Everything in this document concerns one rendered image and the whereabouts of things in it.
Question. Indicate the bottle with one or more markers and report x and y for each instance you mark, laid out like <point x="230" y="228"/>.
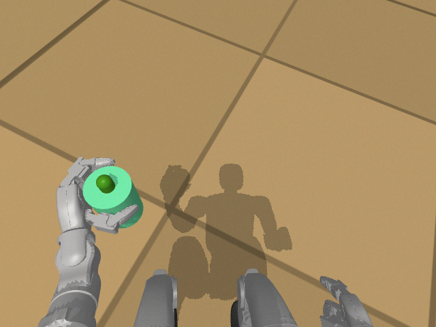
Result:
<point x="110" y="190"/>

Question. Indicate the left robot arm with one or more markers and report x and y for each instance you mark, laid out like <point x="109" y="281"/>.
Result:
<point x="77" y="294"/>

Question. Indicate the right robot hand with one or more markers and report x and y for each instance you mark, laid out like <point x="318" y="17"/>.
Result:
<point x="348" y="313"/>

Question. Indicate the left robot hand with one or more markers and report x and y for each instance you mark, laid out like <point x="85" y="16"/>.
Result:
<point x="73" y="210"/>

